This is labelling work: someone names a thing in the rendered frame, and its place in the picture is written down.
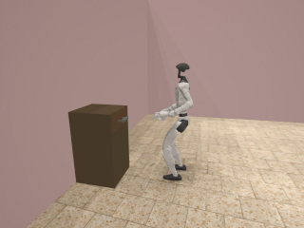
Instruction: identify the right robot thigh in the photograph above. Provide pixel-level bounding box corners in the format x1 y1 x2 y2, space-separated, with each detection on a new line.
169 120 179 147

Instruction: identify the cabinet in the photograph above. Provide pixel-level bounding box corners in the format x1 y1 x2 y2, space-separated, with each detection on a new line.
68 104 130 189

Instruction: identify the drawer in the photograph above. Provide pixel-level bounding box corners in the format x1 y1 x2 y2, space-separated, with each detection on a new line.
111 108 127 132

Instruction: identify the left robot hand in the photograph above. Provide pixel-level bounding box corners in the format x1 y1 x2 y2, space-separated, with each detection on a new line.
152 111 168 122

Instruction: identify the robot left forearm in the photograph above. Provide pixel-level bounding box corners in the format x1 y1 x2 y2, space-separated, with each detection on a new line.
168 101 192 118

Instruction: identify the robot right forearm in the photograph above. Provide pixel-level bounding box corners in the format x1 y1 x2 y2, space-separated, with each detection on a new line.
166 104 177 111

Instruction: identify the robot head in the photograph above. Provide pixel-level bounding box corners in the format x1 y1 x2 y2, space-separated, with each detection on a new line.
176 63 190 83

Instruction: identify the left robot upper arm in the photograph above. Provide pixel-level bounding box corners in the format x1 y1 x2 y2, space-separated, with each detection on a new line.
178 83 194 108

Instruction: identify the handle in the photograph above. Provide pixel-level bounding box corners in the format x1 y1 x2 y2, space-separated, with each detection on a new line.
118 116 128 123

